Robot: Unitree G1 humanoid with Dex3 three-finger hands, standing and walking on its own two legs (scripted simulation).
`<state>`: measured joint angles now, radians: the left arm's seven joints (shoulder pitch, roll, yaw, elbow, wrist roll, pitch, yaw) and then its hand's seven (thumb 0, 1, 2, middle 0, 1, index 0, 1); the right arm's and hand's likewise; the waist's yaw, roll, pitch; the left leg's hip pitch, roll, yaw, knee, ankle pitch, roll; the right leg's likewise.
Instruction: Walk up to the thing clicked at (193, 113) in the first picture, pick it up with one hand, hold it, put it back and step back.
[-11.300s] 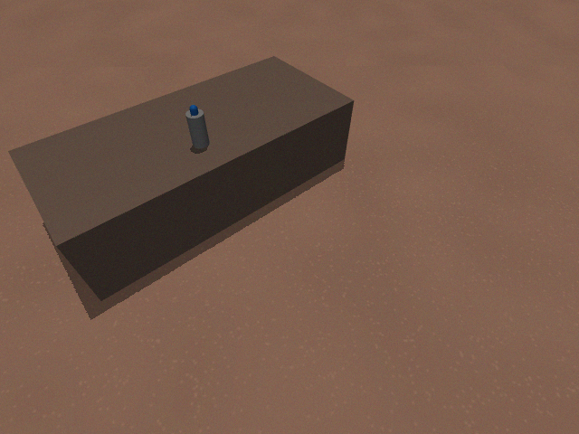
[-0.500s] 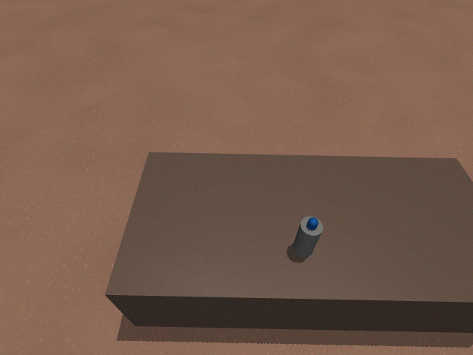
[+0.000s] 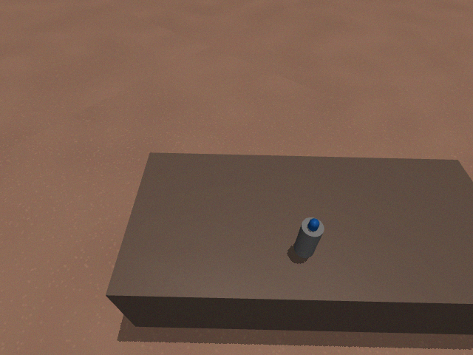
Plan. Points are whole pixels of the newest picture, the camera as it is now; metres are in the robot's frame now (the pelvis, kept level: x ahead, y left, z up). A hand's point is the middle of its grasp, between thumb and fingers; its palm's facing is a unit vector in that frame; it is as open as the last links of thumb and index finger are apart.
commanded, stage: stand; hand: right
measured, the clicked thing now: (309, 235) +0.52 -0.22 -0.33
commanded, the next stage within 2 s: go down in 0.48 s
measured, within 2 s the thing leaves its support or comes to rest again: neither
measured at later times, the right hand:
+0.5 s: hand out of the picture +0.07 -0.26 -0.16, palm faces -0.01 +0.94 -0.34, open 7.4 cm
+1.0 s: hand out of the picture +0.16 -0.27 -0.15, palm faces +0.02 +0.94 -0.33, open 14.9 cm
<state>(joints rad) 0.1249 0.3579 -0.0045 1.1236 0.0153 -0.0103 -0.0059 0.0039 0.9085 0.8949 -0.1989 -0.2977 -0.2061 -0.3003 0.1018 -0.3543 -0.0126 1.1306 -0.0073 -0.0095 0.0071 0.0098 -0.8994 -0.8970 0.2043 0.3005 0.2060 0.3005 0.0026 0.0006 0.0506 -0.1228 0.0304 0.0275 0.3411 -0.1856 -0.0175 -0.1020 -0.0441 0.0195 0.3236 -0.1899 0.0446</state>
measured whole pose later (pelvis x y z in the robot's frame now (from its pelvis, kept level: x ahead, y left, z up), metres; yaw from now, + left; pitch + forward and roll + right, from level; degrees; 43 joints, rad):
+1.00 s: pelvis +0.00 -0.01 -0.02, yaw +1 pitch +5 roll +1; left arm 0.24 0.24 0.01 0.72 -0.03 -0.07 0.04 0.01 0.92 0.88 -0.21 -0.30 -0.21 -0.30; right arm 0.04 -0.33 -0.17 0.83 -0.08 0.22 0.06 0.01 0.03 -0.15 0.09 0.05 0.08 0.05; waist 0.02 -0.01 -0.01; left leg -0.38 0.03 0.01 0.56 -0.28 -0.03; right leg -0.37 -0.05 0.01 0.60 -0.32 0.03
